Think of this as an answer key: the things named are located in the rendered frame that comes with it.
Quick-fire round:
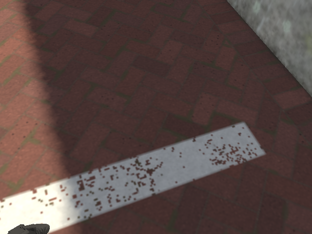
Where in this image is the left robot hand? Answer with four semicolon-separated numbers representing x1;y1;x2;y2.
8;223;50;234

